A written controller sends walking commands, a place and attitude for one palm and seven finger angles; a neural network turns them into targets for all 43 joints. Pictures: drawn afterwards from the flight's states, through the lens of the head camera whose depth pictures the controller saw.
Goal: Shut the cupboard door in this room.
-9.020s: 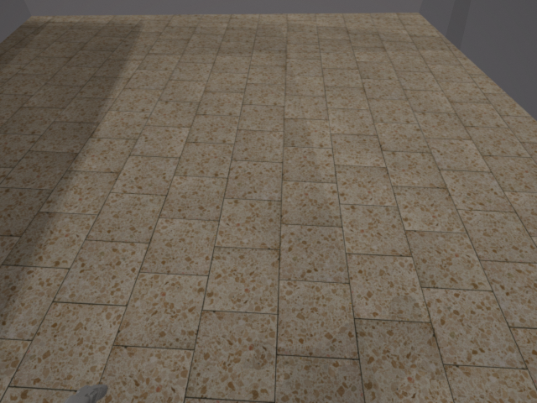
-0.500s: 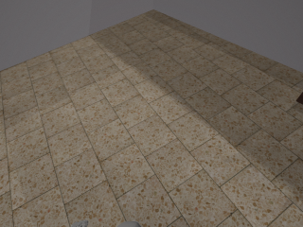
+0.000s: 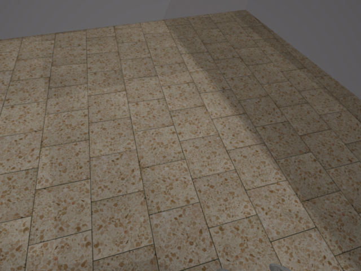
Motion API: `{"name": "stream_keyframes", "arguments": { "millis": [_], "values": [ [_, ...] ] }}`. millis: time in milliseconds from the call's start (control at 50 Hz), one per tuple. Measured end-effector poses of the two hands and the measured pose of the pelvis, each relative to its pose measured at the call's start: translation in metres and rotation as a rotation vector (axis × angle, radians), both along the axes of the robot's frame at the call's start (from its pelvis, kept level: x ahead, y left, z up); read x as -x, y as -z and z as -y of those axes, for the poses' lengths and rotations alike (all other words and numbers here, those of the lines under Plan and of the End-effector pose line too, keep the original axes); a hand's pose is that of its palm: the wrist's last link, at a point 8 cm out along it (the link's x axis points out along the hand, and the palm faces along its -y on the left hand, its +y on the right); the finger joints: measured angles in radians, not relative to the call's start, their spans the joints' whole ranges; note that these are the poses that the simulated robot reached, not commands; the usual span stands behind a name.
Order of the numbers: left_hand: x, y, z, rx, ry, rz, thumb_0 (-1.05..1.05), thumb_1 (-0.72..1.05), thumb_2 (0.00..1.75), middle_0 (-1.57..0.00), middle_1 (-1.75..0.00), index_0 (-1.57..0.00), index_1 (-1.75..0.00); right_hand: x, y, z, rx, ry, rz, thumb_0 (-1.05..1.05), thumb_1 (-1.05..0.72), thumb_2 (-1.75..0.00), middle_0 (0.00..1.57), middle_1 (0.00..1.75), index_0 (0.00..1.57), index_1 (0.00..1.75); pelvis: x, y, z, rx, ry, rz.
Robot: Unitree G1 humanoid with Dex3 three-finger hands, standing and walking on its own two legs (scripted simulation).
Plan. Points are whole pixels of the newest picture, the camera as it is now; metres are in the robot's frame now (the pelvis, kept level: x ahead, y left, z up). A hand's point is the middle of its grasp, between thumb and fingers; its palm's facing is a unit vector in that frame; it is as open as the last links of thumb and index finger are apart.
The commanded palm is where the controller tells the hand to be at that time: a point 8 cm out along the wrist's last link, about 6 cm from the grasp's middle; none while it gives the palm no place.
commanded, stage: turn or walk to find it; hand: left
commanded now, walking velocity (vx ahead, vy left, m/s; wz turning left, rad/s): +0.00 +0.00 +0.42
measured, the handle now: out of the picture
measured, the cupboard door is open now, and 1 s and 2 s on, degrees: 77 77 77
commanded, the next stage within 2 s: none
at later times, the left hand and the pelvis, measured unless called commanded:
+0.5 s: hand out of the picture +0.03 +0.16 -0.14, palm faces +0.21 -0.94 -0.28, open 7.4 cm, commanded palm none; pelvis -0.03 -0.04 +0.01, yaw +13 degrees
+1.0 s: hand out of the picture -0.12 +0.21 -0.17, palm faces +0.46 -0.85 -0.25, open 7.4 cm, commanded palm none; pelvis -0.06 -0.01 +0.01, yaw +25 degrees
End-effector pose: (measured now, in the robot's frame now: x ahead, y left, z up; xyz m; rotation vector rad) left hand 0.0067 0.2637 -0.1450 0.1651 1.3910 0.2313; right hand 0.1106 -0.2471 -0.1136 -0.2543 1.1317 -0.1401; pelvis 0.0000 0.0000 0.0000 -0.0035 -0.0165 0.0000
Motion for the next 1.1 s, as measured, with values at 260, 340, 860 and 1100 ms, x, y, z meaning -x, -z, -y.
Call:
{"name": "stream_keyframes", "arguments": {
  "millis": [260,340,860,1100],
  "values": [
    [-0.044,-0.027,0.009,-0.022,-0.004,0.206,0.0,0.91,0.9,-0.2,-0.3,-0.2,-0.3,0.031,0.008,-0.007,-0.052,-0.022,-0.065,0.01,-0.9,-0.9,0.21,0.3,0.21,0.3,0.013,-0.009,0.007,0.005,-0.097,-0.007],
    [-0.051,-0.033,0.028,-0.041,-0.008,0.262,0.0,0.91,0.9,-0.2,-0.3,-0.2,-0.3,0.05,0.023,0.011,-0.07,-0.02,-0.119,0.01,-0.9,-0.9,0.21,0.3,0.21,0.3,0.018,-0.003,0.024,-0.01,-0.135,-0.016],
    [0.145,0.004,0.028,-0.002,-0.367,0.03,0.0,0.9,0.9,-0.2,-0.3,-0.2,-0.3,-0.009,0.007,-0.032,0.016,-0.344,-0.051,0.01,-0.91,-0.9,0.2,0.3,0.2,0.3,0.057,0.004,0.011,-0.01,-0.382,-0.005],
    [0.137,-0.022,0.015,-0.05,-0.41,0.132,0.0,0.91,0.9,-0.2,-0.3,-0.2,-0.3,-0.011,0.003,-0.059,-0.033,-0.427,-0.039,0.01,-0.9,-0.9,0.21,0.3,0.21,0.3,0.067,-0.009,0.013,0.007,-0.47,-0.011]
  ]
}}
